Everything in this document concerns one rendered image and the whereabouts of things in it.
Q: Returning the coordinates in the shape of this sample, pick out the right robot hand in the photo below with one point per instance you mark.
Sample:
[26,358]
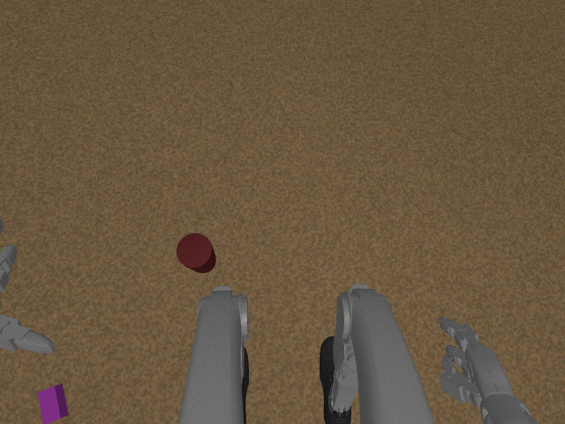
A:
[483,374]

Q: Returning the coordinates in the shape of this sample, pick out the right robot foot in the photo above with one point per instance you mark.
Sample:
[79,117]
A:
[327,369]

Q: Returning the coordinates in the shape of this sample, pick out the left robot hand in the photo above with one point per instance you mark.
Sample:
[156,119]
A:
[12,334]

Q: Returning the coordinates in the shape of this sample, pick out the right robot arm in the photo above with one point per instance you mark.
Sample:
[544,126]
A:
[505,409]

